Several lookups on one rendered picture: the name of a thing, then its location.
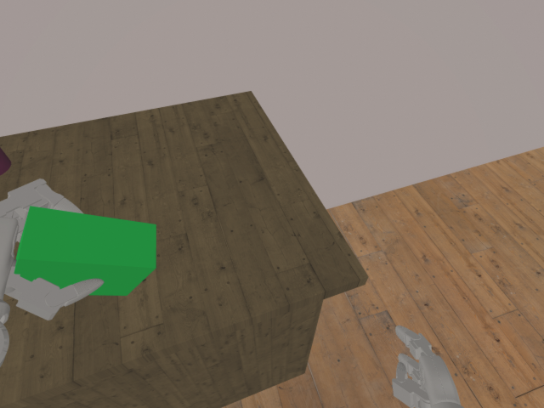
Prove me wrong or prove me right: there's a table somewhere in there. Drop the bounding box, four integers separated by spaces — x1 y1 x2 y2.
0 91 369 408

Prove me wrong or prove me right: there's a right robot hand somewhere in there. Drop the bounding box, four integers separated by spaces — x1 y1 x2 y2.
392 326 461 408

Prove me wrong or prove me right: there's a sponge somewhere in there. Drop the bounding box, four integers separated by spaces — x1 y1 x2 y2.
14 206 156 296

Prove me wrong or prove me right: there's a left robot hand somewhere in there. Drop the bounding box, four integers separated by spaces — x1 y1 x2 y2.
0 178 104 320

